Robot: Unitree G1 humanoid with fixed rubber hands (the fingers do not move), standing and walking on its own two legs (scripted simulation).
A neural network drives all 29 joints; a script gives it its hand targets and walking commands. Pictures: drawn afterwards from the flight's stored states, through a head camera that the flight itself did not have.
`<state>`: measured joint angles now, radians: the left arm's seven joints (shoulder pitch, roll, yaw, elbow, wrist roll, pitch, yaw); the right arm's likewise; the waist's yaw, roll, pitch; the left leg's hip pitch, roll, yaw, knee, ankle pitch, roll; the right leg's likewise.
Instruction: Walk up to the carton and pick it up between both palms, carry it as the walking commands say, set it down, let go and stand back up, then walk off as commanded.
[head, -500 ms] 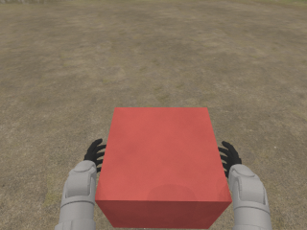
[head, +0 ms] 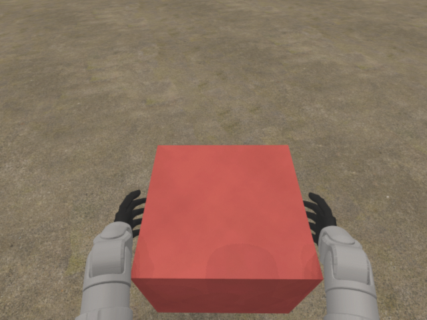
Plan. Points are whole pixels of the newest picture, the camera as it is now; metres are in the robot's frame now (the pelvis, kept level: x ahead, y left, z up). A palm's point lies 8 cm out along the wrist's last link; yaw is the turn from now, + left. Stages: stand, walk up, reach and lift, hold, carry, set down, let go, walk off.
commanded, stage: reach and lift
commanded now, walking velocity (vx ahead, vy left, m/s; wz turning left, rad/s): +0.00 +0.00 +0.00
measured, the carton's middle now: (222, 228) +0.33 +0.00 -0.03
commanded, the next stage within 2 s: hold in 0.46 s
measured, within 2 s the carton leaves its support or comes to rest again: neither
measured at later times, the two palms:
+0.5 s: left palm (124, 231) +0.28 +0.19 +0.04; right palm (325, 235) +0.27 -0.19 +0.04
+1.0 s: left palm (124, 232) +0.28 +0.19 +0.04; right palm (325, 236) +0.27 -0.19 +0.04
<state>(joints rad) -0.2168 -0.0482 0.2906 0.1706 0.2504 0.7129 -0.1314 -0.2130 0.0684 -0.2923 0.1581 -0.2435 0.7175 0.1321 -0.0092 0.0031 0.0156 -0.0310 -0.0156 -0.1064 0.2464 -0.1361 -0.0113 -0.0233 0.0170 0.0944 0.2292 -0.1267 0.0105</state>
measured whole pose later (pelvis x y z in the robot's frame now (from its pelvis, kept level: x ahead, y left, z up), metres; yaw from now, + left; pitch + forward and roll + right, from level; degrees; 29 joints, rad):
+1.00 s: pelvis +0.00 +0.00 +0.00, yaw +0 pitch -5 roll +0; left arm -0.17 -0.06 0.28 0.12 0.24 0.71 -0.13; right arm -0.17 0.06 -0.26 0.12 -0.24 0.72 0.13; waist 0.00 0.01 0.02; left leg -0.02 -0.02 -0.09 0.24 -0.14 -0.01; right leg -0.03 0.02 0.10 0.25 -0.14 0.01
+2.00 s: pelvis -0.04 +0.06 -0.02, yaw +4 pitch +3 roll -1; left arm 0.03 -0.04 0.20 -0.49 0.01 1.24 -0.01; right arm 0.03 0.01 -0.19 -0.51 0.00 1.26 0.01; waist 0.00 0.04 -0.19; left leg -0.41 -0.05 0.10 0.57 -0.22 0.08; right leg -0.32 -0.04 -0.10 0.60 -0.33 0.00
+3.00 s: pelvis -0.03 +0.04 -0.02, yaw +3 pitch +5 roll +0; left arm -0.03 -0.04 0.21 -0.33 0.05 1.11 -0.02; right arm -0.02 0.02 -0.20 -0.33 -0.03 1.11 0.03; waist 0.01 0.01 -0.18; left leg -0.39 0.00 0.12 0.49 -0.18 0.06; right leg -0.32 -0.01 -0.09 0.52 -0.29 -0.03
